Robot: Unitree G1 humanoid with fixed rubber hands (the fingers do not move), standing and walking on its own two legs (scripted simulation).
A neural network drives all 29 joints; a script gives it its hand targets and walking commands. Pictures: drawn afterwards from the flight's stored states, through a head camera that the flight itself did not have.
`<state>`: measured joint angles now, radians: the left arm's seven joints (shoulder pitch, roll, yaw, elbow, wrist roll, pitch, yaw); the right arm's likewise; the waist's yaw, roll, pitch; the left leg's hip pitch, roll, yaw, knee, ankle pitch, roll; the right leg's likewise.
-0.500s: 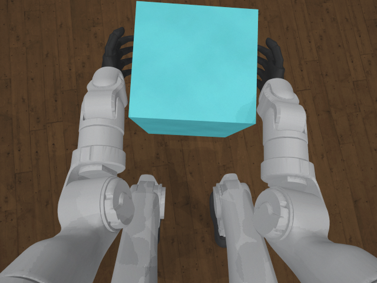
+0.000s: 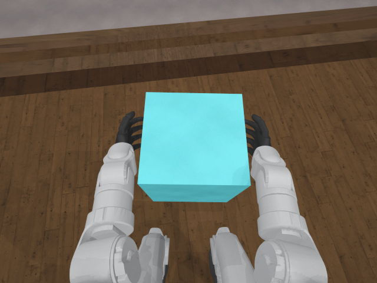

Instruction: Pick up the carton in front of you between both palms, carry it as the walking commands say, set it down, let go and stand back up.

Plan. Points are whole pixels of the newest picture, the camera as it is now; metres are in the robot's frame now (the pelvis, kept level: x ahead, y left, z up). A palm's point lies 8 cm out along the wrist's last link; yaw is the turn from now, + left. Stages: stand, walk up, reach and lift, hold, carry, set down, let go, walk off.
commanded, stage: reach and lift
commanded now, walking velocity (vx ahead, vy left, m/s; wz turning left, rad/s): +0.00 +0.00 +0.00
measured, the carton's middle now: (191, 154) +0.40 +0.00 -0.10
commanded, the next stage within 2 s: hold in 1.58 s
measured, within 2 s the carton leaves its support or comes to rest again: neither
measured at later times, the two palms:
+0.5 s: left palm (99, 140) +0.34 +0.15 +0.12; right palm (293, 138) +0.34 -0.15 +0.12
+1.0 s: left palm (90, 137) +0.33 +0.15 +0.15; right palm (303, 135) +0.34 -0.15 +0.15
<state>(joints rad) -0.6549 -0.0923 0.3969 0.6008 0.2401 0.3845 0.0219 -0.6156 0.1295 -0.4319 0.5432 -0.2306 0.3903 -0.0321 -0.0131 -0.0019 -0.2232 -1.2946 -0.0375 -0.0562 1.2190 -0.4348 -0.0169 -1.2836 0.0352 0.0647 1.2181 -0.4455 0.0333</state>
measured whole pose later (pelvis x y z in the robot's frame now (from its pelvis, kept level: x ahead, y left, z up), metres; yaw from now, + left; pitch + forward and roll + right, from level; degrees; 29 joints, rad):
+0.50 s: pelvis +0.04 +0.00 +0.11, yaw +0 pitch +5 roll +0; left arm -0.30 -0.16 0.30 0.41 0.24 0.50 0.02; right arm -0.29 0.16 -0.29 0.40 -0.24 0.51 -0.01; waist 0.00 0.00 -0.09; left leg -0.41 -0.02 -0.07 0.59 -0.27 -0.01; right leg -0.40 0.02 0.07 0.59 -0.28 0.01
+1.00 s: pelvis +0.03 +0.00 +0.12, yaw +0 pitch -4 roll +0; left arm -0.34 -0.17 0.32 0.37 0.31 0.61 -0.02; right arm -0.34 0.17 -0.32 0.37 -0.31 0.61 0.03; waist 0.00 0.00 0.03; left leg -0.18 -0.02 -0.07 0.45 -0.20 -0.01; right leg -0.17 0.01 0.07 0.46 -0.22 0.01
